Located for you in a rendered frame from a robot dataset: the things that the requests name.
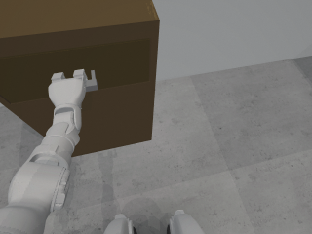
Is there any right robot thigh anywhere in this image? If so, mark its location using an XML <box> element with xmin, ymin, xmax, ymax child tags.
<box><xmin>169</xmin><ymin>214</ymin><xmax>205</xmax><ymax>234</ymax></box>

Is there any left robot upper arm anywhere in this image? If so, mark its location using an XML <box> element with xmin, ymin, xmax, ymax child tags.
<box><xmin>0</xmin><ymin>161</ymin><xmax>71</xmax><ymax>234</ymax></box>

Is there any drawer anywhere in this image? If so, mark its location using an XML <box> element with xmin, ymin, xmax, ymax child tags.
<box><xmin>0</xmin><ymin>38</ymin><xmax>150</xmax><ymax>103</ymax></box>

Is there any handle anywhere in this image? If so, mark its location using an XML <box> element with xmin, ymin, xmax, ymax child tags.
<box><xmin>84</xmin><ymin>70</ymin><xmax>98</xmax><ymax>92</ymax></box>

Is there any robot right shin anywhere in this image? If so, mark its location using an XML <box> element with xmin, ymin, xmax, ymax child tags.
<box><xmin>173</xmin><ymin>210</ymin><xmax>185</xmax><ymax>217</ymax></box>

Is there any cabinet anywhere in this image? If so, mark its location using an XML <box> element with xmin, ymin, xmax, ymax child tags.
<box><xmin>0</xmin><ymin>0</ymin><xmax>160</xmax><ymax>158</ymax></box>

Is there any robot left forearm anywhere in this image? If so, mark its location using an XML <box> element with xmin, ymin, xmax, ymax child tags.
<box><xmin>8</xmin><ymin>104</ymin><xmax>82</xmax><ymax>204</ymax></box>

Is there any left robot hand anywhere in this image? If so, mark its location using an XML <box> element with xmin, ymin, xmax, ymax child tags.
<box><xmin>48</xmin><ymin>69</ymin><xmax>88</xmax><ymax>109</ymax></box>

